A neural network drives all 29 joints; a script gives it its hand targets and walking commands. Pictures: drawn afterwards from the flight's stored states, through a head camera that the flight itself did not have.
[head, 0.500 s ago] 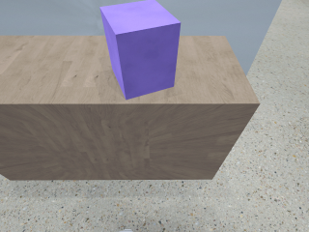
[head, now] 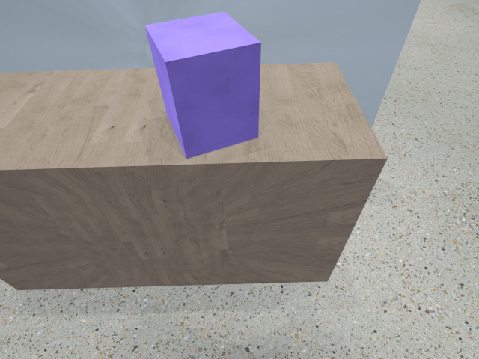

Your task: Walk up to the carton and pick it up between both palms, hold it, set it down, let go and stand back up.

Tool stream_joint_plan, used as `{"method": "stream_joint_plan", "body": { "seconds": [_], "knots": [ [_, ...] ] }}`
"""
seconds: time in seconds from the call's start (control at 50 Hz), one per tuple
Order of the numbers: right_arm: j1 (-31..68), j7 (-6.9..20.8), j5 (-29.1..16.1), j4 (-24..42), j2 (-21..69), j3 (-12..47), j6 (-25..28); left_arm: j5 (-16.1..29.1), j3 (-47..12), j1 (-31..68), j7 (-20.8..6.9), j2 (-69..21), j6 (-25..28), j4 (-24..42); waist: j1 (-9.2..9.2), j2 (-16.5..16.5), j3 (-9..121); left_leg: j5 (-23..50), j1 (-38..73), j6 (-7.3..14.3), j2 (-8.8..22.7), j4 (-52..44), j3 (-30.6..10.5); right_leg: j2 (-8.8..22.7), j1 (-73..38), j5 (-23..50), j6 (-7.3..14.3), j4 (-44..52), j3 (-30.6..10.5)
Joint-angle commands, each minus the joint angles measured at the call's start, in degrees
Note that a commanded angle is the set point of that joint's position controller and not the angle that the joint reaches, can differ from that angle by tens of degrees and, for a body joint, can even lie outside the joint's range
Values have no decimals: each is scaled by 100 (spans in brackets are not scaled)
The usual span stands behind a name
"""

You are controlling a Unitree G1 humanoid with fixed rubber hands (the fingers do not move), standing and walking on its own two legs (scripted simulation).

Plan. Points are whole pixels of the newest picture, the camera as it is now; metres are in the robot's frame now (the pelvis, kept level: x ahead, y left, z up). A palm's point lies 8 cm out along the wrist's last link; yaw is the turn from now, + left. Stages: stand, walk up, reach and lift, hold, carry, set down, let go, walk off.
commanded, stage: walk up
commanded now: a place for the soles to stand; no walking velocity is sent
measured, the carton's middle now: (205, 85) +0.72 +0.08 +0.10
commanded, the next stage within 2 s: none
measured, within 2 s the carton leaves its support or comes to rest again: neither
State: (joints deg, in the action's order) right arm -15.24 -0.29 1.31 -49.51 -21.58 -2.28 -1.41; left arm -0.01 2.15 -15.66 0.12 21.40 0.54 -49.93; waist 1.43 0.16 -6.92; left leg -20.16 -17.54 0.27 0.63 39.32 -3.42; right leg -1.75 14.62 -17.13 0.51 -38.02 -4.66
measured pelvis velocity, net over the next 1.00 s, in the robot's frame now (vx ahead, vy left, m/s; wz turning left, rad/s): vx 0.01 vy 0.03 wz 0.00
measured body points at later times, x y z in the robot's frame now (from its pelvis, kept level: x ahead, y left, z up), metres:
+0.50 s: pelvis +0.02 +0.03 +0.01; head +0.04 +0.05 +0.45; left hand +0.12 +0.34 -0.12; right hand +0.07 -0.29 -0.10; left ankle +0.01 +0.16 -0.72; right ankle +0.03 -0.11 -0.72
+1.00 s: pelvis +0.01 +0.03 +0.01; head +0.03 +0.04 +0.46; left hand +0.12 +0.34 -0.11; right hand +0.07 -0.29 -0.11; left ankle +0.01 +0.16 -0.72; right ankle +0.03 -0.11 -0.72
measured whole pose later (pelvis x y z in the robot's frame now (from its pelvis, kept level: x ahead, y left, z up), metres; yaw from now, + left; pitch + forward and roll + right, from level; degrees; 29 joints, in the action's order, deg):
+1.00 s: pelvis +0.01 +0.03 +0.01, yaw +0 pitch -3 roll -1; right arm -14.7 0.9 1.3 -52.6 -21.7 -2.5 0.9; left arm 0.0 2.1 -11.4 -0.4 21.4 1.5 -50.1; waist 1.5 0.8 -4.6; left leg -19.7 -12.9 0.4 -0.9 35.3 -3.9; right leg -0.4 13.8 -18.0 -1.0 -33.7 -4.6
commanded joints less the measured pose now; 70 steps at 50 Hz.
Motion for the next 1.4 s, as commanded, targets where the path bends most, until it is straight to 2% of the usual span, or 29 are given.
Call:
{"method": "stream_joint_plan", "body": {
  "seconds": [0.0,0.06,0.14,0.18,0.22,0.24,0.32,0.36,0.38,0.4,0.44,0.66,0.72,0.88,0.9,0.92,0.94,0.98,1.02,1.04,1.1,1.12,1.14,1.16,1.18,1.2,1.26,1.32,1.38],
  "knots": [
    [38,75,-56,-14,-1185,-405,23,-238,387,672,165,1597,337,365,-74,517,-166,-466,-358,60,-59,555,-396,1357,537,-2064,426,2752,-2140],
    [-34,72,13,-76,-1063,-321,90,-188,381,582,98,1476,330,366,-158,895,464,-529,-139,126,-109,72,-214,1243,-166,-701,635,2094,-1498],
    [-50,32,-49,-248,-951,-290,227,-83,292,776,100,1372,201,439,24,533,758,361,719,222,-42,-1505,125,1058,-236,671,614,1209,-823],
    [-83,-33,7,-251,-1134,-318,305,-19,239,747,96,1215,185,463,6,364,803,903,1147,385,364,-1678,-590,941,196,1005,416,783,-683],
    [230,-34,-50,-194,-1497,-332,361,3,173,750,90,1033,160,430,-176,-53,662,1054,691,773,1045,-1957,-1607,99,140,-140,157,252,-8],
    [481,-1,-53,-179,-1501,-309,374,-34,159,554,107,1071,175,251,-245,-293,570,1092,672,927,1198,-1904,-1700,111,156,-300,129,227,5],
    [525,46,-106,-75,-1181,-222,378,-24,197,504,75,1217,275,62,-260,-720,700,1992,245,499,618,-1366,-937,425,-546,995,228,688,-152],
    [540,16,-122,-44,-1128,-208,362,-42,248,522,99,1401,296,40,-254,-341,861,1824,315,357,320,-1115,-685,654,-717,1632,422,755,-446],
    [475,20,-97,-104,-1194,-232,343,-49,214,484,110,1436,299,47,-181,-622,1099,1870,540,307,328,-1102,-594,800,-717,1751,461,736,-461],
    [443,-7,-120,-81,-1203,-215,348,-24,231,614,104,1442,284,61,-189,-280,875,1630,375,353,359,-1168,-596,727,-718,1747,452,678,-423],
    [484,-10,-100,-67,-1306,-234,359,-64,193,707,93,1355,263,58,-177,-497,985,1948,493,395,358,-1161,-671,618,-598,1872,389,543,-243],
    [624,38,-41,-52,-1185,-212,312,-98,184,865,54,1311,238,69,-179,-428,576,635,132,403,292,-1457,-730,579,-300,398,409,914,-413],
    [585,27,-38,-54,-1234,-200,352,-88,201,805,48,1264,227,59,-192,-105,570,619,144,434,357,-1476,-753,500,-324,417,357,928,-298],
    [581,29,-58,-85,-1266,-215,351,-43,204,652,50,1212,238,90,-264,-380,769,930,188,440,405,-1581,-855,435,-638,747,294,839,-192],
    [613,51,-79,-52,-1218,-208,346,-99,170,735,50,1279,244,46,-189,-362,673,891,226,366,291,-1426,-640,540,-554,767,346,988,-311],
    [296,162,-25,118,-1599,-449,409,-117,417,270,-59,1622,280,176,-240,33,829,-1384,-118,547,190,-1134,-787,595,-666,-1713,626,1122,-819],
    [406,208,63,192,-1605,-500,428,-167,479,56,-95,1750,267,72,-291,98,473,-2298,-717,595,86,-859,-840,841,-575,-2779,833,1346,-1422],
    [353,227,60,298,-1412,-482,427,-206,574,-316,-132,1947,299,65,-366,845,121,-1652,-1617,362,-259,293,-51,1683,-905,-3572,1218,2405,-2673],
    [175,247,42,268,-1417,-507,495,-212,610,48,-112,2021,372,169,-252,635,-203,-1076,-1801,218,115,675,15,2202,-938,-2687,1535,2650,-3036],
    [233,264,42,314,-1341,-499,553,-184,609,-42,-100,1884,396,275,-247,338,-14,-1117,-1700,260,121,219,62,2143,-1330,-1512,1516,2406,-2693],
    [-288,223,-20,253,-1129,-480,712,-25,495,208,-125,1715,368,385,74,612,987,119,62,320,-12,-1361,344,1452,-1358,1830,973,879,-1146],
    [-767,211,-29,49,-1186,-517,729,-30,443,548,-130,1503,323,506,305,301,1327,462,1402,345,-93,-1753,63,927,-252,1324,606,186,-431],
    [-1211,164,-13,-71,-1521,-627,729,-6,341,769,-151,1175,265,586,567,-647,1316,-376,2511,575,714,-2358,-1409,94,1505,-358,249,-886,144],
    [-1500,125,-8,-156,-1871,-755,729,-31,297,921,-102,1003,233,614,704,-792,747,-1107,2668,737,1743,-2874,-3111,-320,2722,-1232,15,-1788,216],
    [-1117,91,-27,-74,-2028,-776,717,-111,339,980,-82,1221,190,625,579,-379,376,-1526,2136,963,1930,-3012,-3536,-135,2895,-1223,27,-2131,-274],
    [-915,75,-50,-106,-2015,-777,710,-116,320,952,-106,1357,169,553,403,-231,-208,-1701,1504,924,1852,-3020,-3327,118,2884,-992,137,-2183,-477],
    [-507,80,-125,-14,-1624,-639,780,14,332,306,-204,1325,214,344,0,-485,-478,722,1013,512,1316,-2755,-1873,332,2054,-314,74,-1980,-373],
    [-873,32,-148,17,-1486,-579,780,-13,308,474,-208,1116,191,399,200,-486,75,3453,2063,629,1157,-2194,-1095,249,2185,-90,-20,-1444,0],
    [-1027,8,-174,81,-1426,-529,761,-43,264,845,-216,1124,152,522,236,-603,130,4131,2078,669,1130,-2068,-795,270,2104,172,-25,-1091,261]
  ]
}}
